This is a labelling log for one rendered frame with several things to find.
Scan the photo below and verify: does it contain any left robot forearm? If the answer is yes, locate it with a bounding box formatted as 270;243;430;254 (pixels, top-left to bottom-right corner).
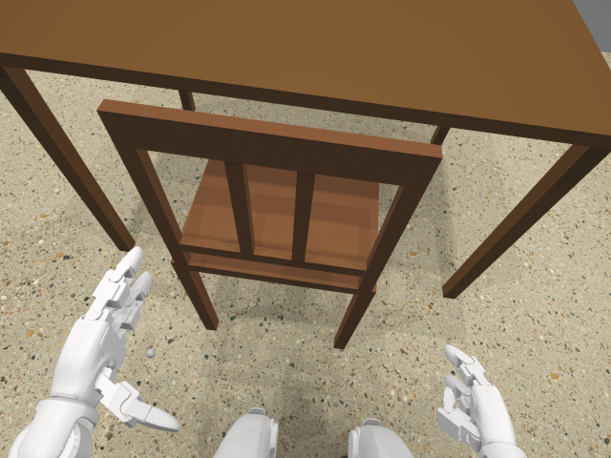
8;397;100;458

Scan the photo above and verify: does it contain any chair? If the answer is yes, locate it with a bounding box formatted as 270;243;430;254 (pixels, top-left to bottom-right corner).
96;99;443;349

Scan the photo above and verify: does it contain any robot left shin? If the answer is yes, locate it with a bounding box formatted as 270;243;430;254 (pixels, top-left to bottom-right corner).
248;407;266;416

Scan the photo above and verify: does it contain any table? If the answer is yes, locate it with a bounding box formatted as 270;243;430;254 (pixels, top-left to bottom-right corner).
0;0;611;299

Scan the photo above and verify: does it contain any left robot hand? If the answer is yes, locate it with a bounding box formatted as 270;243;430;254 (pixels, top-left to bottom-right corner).
51;246;179;432

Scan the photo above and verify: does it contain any right robot thigh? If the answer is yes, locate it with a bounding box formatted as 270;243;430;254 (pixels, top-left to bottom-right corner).
348;425;414;458

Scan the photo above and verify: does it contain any right robot hand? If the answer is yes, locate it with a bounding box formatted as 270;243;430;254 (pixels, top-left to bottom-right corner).
438;344;516;456

